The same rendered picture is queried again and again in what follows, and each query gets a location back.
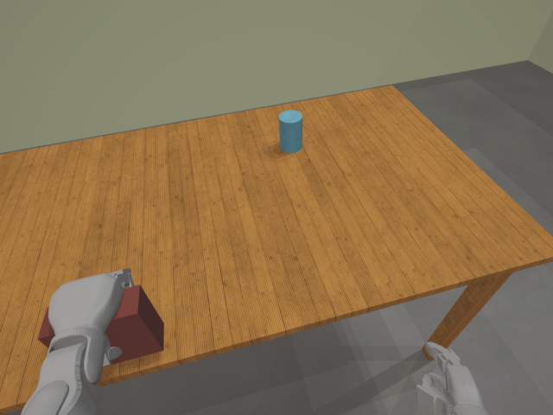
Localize right robot hand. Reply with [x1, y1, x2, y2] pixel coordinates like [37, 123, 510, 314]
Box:
[416, 342, 484, 415]

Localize table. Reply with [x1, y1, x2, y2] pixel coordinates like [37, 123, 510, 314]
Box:
[0, 86, 553, 415]

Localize sponge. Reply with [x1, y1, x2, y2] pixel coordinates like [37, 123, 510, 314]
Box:
[37, 285, 164, 366]

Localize left robot hand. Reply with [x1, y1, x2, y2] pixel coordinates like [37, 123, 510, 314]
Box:
[48, 268, 135, 367]

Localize robot left forearm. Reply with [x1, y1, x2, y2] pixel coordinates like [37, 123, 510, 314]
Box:
[21, 328, 106, 415]

